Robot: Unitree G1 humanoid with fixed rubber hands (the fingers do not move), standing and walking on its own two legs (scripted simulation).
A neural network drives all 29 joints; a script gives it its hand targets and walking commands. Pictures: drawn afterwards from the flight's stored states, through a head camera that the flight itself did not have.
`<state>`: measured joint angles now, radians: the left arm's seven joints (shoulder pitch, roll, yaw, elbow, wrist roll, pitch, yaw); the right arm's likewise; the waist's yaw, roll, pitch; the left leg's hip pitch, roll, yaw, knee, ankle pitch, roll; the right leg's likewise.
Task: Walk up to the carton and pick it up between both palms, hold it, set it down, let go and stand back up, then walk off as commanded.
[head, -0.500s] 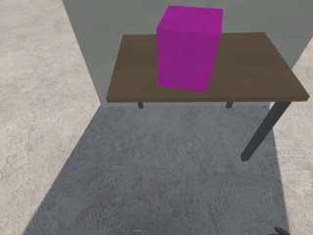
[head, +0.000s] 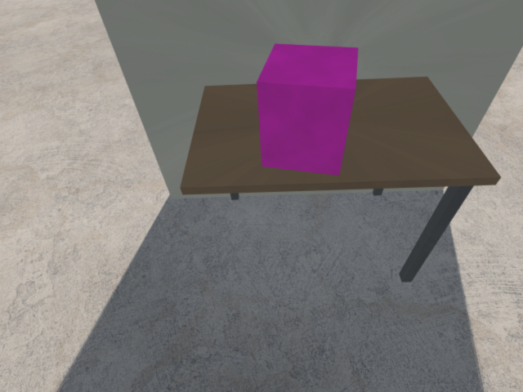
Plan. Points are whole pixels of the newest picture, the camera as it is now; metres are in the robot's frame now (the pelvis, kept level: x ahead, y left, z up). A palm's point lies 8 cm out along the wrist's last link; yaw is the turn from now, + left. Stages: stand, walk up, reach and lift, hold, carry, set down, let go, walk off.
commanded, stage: walk up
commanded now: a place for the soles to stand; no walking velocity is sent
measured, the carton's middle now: (307, 110) +0.81 -0.10 +0.00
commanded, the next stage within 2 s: none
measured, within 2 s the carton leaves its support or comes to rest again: neither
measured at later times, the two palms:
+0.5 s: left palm out of the picture +0.13 +0.29 -0.10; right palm out of the picture +0.10 -0.30 -0.12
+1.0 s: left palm out of the picture +0.15 +0.28 -0.10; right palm out of the picture +0.05 -0.38 -0.11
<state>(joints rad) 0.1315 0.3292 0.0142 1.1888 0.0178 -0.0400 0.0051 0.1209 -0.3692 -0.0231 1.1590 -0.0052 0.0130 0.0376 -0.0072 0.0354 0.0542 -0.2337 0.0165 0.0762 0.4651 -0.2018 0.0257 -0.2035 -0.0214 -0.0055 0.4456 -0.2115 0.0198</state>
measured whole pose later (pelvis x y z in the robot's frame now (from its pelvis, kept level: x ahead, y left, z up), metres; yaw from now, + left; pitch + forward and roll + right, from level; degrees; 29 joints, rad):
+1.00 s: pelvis +0.06 -0.04 +0.00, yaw -4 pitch -3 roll +2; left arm 0.19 0.42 0.08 1.05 0.04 0.00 -0.09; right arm 0.27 -0.42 -0.08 1.07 -0.02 -0.06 0.03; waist -0.03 -0.03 0.06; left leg -0.04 0.05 0.13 0.38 -0.27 -0.01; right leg -0.43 -0.10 0.01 0.75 -0.36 0.01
